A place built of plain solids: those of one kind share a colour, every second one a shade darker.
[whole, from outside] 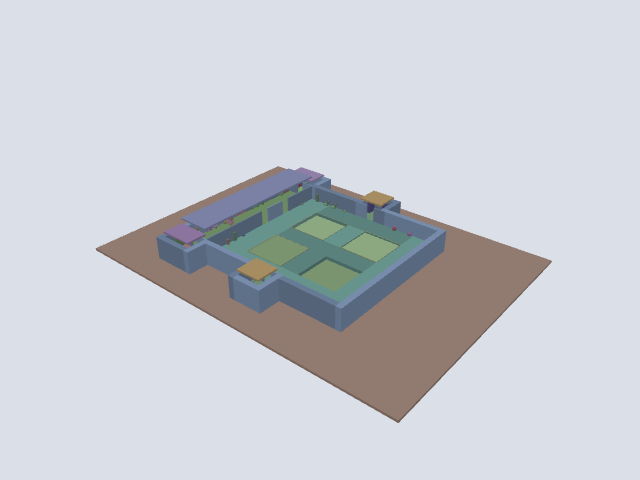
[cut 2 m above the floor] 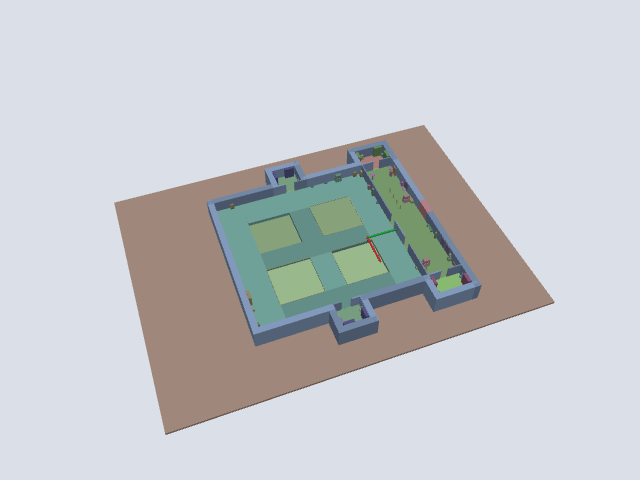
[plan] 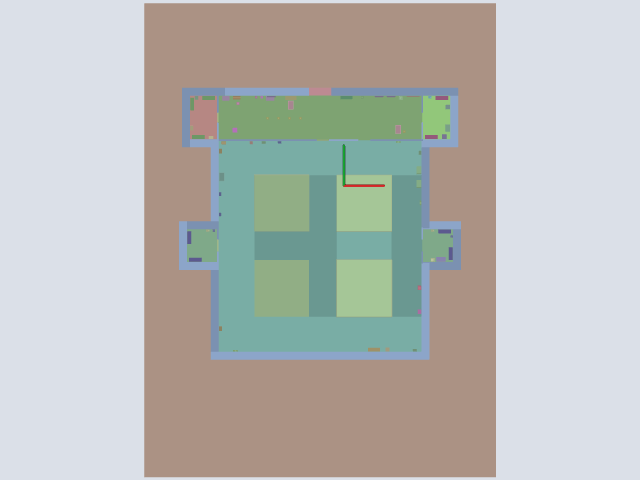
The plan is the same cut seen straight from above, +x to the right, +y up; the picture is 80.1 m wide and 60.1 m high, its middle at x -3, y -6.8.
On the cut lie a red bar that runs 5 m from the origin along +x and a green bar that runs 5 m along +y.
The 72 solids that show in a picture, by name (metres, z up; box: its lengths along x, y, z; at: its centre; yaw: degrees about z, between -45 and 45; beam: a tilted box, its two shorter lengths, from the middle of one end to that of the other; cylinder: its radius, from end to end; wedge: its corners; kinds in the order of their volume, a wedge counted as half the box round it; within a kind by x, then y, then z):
{
 "ground_under_all_1": {"box": [44.06, 59.33, 0.4], "at": [-2.99, -6.83, -1.46]},
 "wall_1": {"box": [1.0, 6.1, 3.92], "at": [-20.14, -7.5, 0.65]},
 "wall_2": {"box": [1.0, 7.45, 3.92], "at": [-19.79, 8.53, 0.65]},
 "wall_3": {"box": [4.95, 1.0, 3.92], "at": [-18.16, -10.05, 0.65]},
 "wall_4": {"box": [4.95, 1.0, 3.92], "at": [-18.16, -4.94, 0.65]},
 "wall_5": {"box": [4.6, 1.0, 3.92], "at": [-17.99, 5.3, 0.65]},
 "wall_6": {"box": [5.4, 1.0, 3.92], "at": [-17.59, 11.76, 0.65]},
 "wall_7": {"box": [1.0, 12.16, 3.92], "at": [-16.19, -15.72, 0.65]},
 "wall_8": {"box": [1.0, 11.15, 3.92], "at": [-16.19, 0.23, 0.65]},
 "wall_9": {"box": [0.2, 1.4, 3.92], "at": [-15.79, -8.94, 0.65]},
 "wall_10": {"box": [0.2, 1.5, 3.92], "at": [-15.79, -5.99, 0.65]},
 "wall_11": {"box": [0.2, 2.33, 3.92], "at": [-15.79, 6.77, 0.65]},
 "wall_12": {"box": [0.2, 2.33, 3.92], "at": [-15.79, 10.29, 0.65]},
 "wall_13": {"box": [12.3, 1.0, 3.92], "at": [-10.54, 11.76, 0.65]},
 "wall_14": {"box": [12.5, 0.2, 3.92], "at": [-9.64, 5.71, 0.65]},
 "wall_15": {"box": [27.4, 1.0, 3.92], "at": [-2.99, -21.3, 0.65]},
 "wall_16": {"box": [3.67, 0.2, 3.92], "at": [-0.05, 5.71, 0.65]},
 "wall_17": {"box": [12.3, 1.0, 3.92], "at": [4.56, 11.76, 0.65]},
 "wall_18": {"box": [6.63, 0.2, 3.92], "at": [6.6, 5.71, 0.65]},
 "wall_19": {"box": [0.2, 1.5, 3.92], "at": [9.81, -9.0, 0.65]},
 "wall_20": {"box": [0.2, 1.41, 3.92], "at": [9.81, -6.04, 0.65]},
 "wall_21": {"box": [0.2, 2.33, 3.92], "at": [9.81, 6.77, 0.65]},
 "wall_22": {"box": [0.2, 2.33, 3.92], "at": [9.81, 10.29, 0.65]},
 "wall_23": {"box": [1.0, 12.16, 3.92], "at": [10.21, -15.72, 0.65]},
 "wall_24": {"box": [1.0, 11.15, 3.92], "at": [10.21, 0.23, 0.65]},
 "wall_25": {"box": [5.4, 1.0, 3.92], "at": [11.61, 11.76, 0.65]},
 "wall_26": {"box": [4.6, 1.0, 3.92], "at": [12.01, 5.3, 0.65]},
 "wall_27": {"box": [4.95, 1.0, 3.92], "at": [12.19, -10.05, 0.65]},
 "wall_28": {"box": [4.95, 1.0, 3.92], "at": [12.19, -4.94, 0.65]},
 "wall_29": {"box": [1.0, 7.45, 3.92], "at": [13.81, 8.53, 0.65]},
 "wall_30": {"box": [1.0, 6.1, 3.92], "at": [14.16, -7.5, 0.65]},
 "floor_gang_1": {"box": [4.6, 17.7, 1.31], "at": [-13.49, -7.54, -0.66]},
 "floor_gang_2": {"box": [6.8, 3.6, 1.31], "at": [-7.79, -7.5, -0.66]},
 "floor_gang_3": {"box": [25.6, 4.5, 1.31], "at": [-2.99, -18.64, -0.66]},
 "floor_gang_4": {"box": [25.6, 4.4, 1.31], "at": [-2.99, 3.5, -0.66]},
 "floor_gang_5": {"box": [3.5, 17.7, 1.31], "at": [-2.64, -7.54, -0.66]},
 "floor_gang_6": {"box": [6.85, 3.6, 1.31], "at": [2.54, -7.5, -0.66]},
 "floor_gang_7": {"box": [3.85, 17.7, 1.31], "at": [7.88, -7.54, -0.66]},
 "floor_foyer_1": {"box": [25.6, 5.65, 1.31], "at": [-2.99, 8.53, -0.66]},
 "step_tier_1": {"box": [6.8, 7.1, 0.73], "at": [-7.79, -12.85, -0.94]},
 "step_tier_2": {"box": [6.8, 7.0, 1.31], "at": [-7.79, -2.19, -0.66]},
 "step_tier_3": {"box": [6.85, 7.1, 1.08], "at": [2.54, -12.85, -0.77]},
 "step_tier_4": {"box": [6.85, 7.0, 0.79], "at": [2.54, -2.19, -0.92]},
 "floor_side_1": {"box": [3.95, 4.3, 1.31], "at": [-17.77, -7.49, -0.66]},
 "floor_side_2": {"box": [3.95, 4.3, 1.31], "at": [11.79, -7.49, -0.66]},
 "ceil_foyer_1": {"box": [25.6, 5.65, 0.3], "at": [-2.99, 8.53, 4.35]},
 "floor_cloaks_1": {"box": [3.6, 5.65, 1.31], "at": [11.61, 8.53, -0.66]},
 "floor_store_1": {"box": [3.6, 5.65, 1.31], "at": [-17.59, 8.53, -0.66]},
 "door_leaf_1": {"box": [2.8, 0.97, 4.58], "at": [-2.99, 11.77, 0.98]},
 "ceil_side_1": {"box": [3.95, 4.3, 0.3], "at": [-17.77, -7.5, 3.4]},
 "ceil_side_2": {"box": [3.95, 4.3, 0.3], "at": [11.79, -7.5, 3.4]},
 "shelves_side_1": {"box": [0.5, 1.6, 2.0], "at": [-19.36, -6.5, 1.0]},
 "shelves_side_2": {"box": [1.6, 0.5, 2.0], "at": [-18.59, -9.27, 1.0]},
 "shelves_side_3": {"box": [1.6, 0.5, 2.0], "at": [12.61, -5.72, 1.0]},
 "shelves_side_4": {"box": [0.5, 1.6, 2.0], "at": [13.38, -8.49, 1.0]},
 "ceil_cloaks_1": {"box": [3.6, 5.65, 0.3], "at": [11.61, 8.53, 3.4]},
 "ceil_store_1": {"box": [3.6, 5.65, 0.3], "at": [-17.59, 8.53, 3.4]},
 "shelves_store_1": {"box": [0.5, 1.6, 2.0], "at": [-19.01, 10.21, 1.0]},
 "shelves_store_2": {"box": [1.6, 0.5, 2.0], "at": [-18.24, 6.08, 1.0]},
 "shelves_store_3": {"box": [1.6, 0.5, 2.0], "at": [-16.94, 10.97, 1.0]},
 "shelves_cloaks_1": {"box": [1.6, 0.5, 2.0], "at": [10.96, 6.08, 1.0]},
 "shelves_cloaks_2": {"box": [1.6, 0.5, 2.0], "at": [12.26, 10.97, 1.0]},
 "lockers_1": {"box": [1.5, 0.48, 1.8], "at": [3.77, -20.52, 0.9]},
 "case_side_1": {"box": [1.2, 0.6, 0.66], "at": [12.16, -9.21, 0.42]},
 "cart_1": {"box": [0.58, 0.98, 0.58], "at": [-15.3, 1.1, 1.21]},
 "cart_foyer_1": {"box": [0.58, 0.98, 0.58], "at": [-6.67, 10.08, 1.21]},
 "bench_foyer_1": {"box": [1.4, 0.5, 0.46], "at": [-6.64, 10.97, 0.22]},
 "kerb_1": {"box": [0.05, 7.0, 0.07], "at": [-11.21, -2.19, 0.03]},
 "kerb_2": {"box": [6.9, 0.05, 0.09], "at": [-7.79, -5.72, 0.04]},
 "kerb_3": {"box": [0.09, 7.1, 0.09], "at": [-0.94, -12.85, 0.04]},
 "kerb_4": {"box": [0.05, 7.0, 0.09], "at": [-0.92, -2.19, 0.04]},
 "kerb_5": {"box": [6.96, 0.06, 0.06], "at": [2.54, -5.72, 0.02]}
}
